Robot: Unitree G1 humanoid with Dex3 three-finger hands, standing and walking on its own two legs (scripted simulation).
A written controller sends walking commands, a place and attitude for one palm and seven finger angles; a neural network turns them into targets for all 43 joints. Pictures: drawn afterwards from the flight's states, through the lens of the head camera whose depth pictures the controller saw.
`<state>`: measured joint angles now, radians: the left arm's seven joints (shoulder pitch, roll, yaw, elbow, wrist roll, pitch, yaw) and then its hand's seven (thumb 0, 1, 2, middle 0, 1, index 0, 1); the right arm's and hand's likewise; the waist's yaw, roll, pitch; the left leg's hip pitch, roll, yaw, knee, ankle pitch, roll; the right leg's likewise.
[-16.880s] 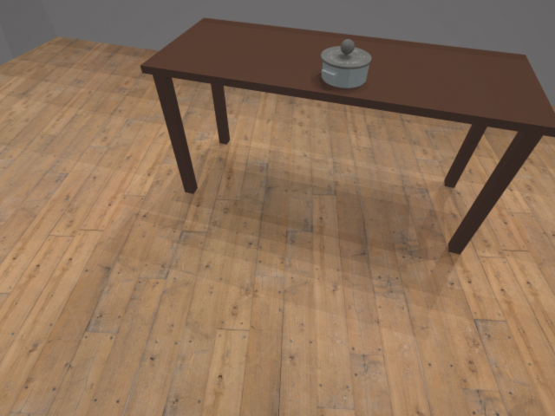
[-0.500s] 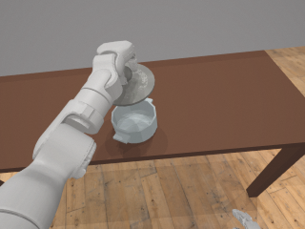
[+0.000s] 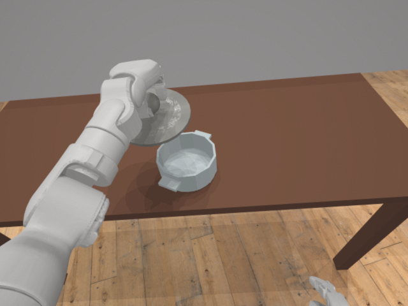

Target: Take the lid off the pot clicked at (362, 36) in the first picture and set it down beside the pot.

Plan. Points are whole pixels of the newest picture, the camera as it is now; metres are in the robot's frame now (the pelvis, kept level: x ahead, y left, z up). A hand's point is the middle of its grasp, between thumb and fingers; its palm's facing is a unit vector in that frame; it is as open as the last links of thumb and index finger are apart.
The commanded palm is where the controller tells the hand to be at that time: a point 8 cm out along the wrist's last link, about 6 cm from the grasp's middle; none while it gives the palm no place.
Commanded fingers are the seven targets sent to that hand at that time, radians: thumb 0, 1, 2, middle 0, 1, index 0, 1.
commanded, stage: move the lid sideways beside the pot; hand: left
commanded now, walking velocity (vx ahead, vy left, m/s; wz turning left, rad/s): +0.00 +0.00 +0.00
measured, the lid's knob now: (149, 103) +0.49 +0.12 +0.16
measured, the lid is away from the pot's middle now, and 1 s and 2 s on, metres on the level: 0.06 0.19 0.23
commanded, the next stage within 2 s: lower the lid onto the table in 1.56 s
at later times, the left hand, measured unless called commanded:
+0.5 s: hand (113, 105) +0.46 +0.18 +0.18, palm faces -0.25 -0.04 -0.97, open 7.5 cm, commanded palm +0.45 +0.19 +0.25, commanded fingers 0.00 0.67 0.94 -0.87 -1.03 -0.87 -1.04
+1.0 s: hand (82, 110) +0.45 +0.25 +0.18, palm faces -0.28 -0.04 -0.96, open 7.5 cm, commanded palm +0.44 +0.25 +0.25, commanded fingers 0.00 0.67 0.94 -0.87 -1.03 -0.87 -1.04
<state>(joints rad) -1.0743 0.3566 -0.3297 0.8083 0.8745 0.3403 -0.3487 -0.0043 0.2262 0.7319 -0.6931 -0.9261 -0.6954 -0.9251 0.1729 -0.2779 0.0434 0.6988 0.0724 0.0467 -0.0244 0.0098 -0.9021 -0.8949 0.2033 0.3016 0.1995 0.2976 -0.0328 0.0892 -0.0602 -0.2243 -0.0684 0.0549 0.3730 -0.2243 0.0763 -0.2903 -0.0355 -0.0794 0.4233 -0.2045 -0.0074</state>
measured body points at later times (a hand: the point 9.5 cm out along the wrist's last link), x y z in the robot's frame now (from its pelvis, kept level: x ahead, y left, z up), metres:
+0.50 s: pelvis +0.00 +0.01 +0.00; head +0.02 -0.02 +0.45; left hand +0.46 +0.18 +0.24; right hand +0.12 -0.24 -0.13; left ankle -0.02 +0.07 -0.74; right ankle +0.00 -0.11 -0.74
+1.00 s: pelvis +0.00 +0.02 +0.00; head +0.04 +0.00 +0.45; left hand +0.46 +0.25 +0.23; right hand +0.13 -0.24 -0.12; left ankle -0.02 +0.07 -0.74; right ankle +0.00 -0.11 -0.74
